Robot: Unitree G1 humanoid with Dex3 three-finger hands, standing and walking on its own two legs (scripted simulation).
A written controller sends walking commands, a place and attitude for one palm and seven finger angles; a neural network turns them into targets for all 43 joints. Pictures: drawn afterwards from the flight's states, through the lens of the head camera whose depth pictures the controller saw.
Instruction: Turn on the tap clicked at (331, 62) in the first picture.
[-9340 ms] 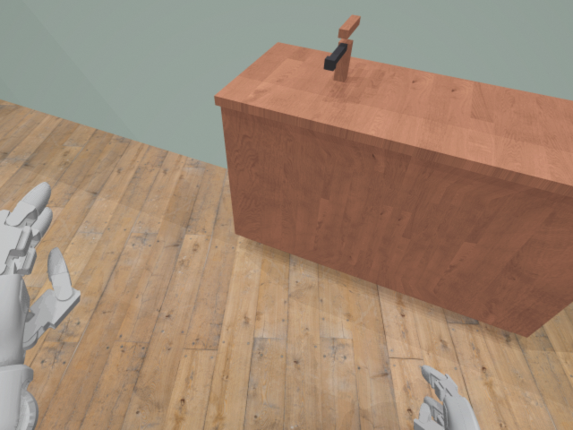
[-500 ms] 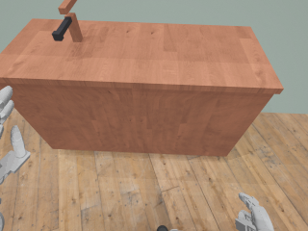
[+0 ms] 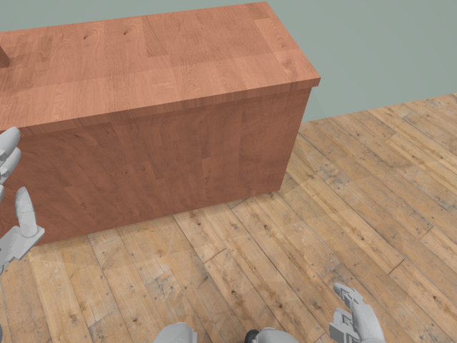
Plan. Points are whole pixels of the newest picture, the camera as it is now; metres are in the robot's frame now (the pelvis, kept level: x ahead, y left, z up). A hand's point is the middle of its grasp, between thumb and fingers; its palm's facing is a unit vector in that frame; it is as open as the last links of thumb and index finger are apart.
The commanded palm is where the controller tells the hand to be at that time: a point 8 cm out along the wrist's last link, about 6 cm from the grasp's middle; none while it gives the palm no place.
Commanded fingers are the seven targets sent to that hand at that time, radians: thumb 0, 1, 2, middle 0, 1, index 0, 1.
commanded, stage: take the last steps up to it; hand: left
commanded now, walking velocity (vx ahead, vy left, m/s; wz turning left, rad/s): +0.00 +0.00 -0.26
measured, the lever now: out of the picture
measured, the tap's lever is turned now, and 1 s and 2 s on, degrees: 0 0 0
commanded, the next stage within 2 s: come to a stop and stand still in 1.48 s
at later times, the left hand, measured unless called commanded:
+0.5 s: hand (31, 226) +0.23 +0.23 +0.18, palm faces +0.37 -0.83 -0.42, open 7.4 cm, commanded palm +0.17 +0.28 +0.19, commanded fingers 0.00 0.90 0.90 -0.20 -0.30 -0.20 -0.30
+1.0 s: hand (18, 166) +0.30 +0.27 +0.18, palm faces +0.39 -0.79 -0.48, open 7.4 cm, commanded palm +0.25 +0.33 +0.19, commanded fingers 0.00 0.90 0.90 -0.20 -0.30 -0.20 -0.30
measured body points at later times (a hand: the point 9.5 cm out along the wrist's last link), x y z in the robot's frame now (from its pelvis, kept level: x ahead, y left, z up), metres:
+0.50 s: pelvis +0.01 +0.00 +0.01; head +0.02 -0.01 +0.46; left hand +0.20 +0.27 +0.20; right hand +0.15 -0.23 -0.10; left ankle +0.02 +0.13 -0.68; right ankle +0.00 -0.10 -0.73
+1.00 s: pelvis +0.09 +0.04 +0.00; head +0.12 +0.02 +0.45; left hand +0.28 +0.31 +0.21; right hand +0.25 -0.17 -0.12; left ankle +0.08 +0.17 -0.66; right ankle +0.08 -0.04 -0.73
